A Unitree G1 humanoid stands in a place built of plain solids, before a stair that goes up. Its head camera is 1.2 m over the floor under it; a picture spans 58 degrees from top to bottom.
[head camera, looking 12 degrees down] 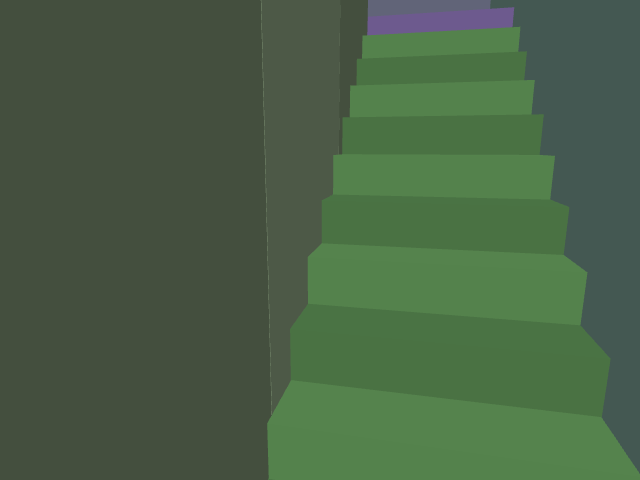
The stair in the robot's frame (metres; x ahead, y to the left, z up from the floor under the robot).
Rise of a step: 0.19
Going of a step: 0.26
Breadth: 1.00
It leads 13 degrees to the right of straight ahead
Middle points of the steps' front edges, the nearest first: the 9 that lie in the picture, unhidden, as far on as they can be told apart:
1.05 -0.33 0.39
1.30 -0.38 0.58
1.55 -0.44 0.78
1.80 -0.49 0.97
2.05 -0.55 1.17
2.30 -0.61 1.36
2.55 -0.66 1.56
2.80 -0.72 1.75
3.05 -0.77 1.95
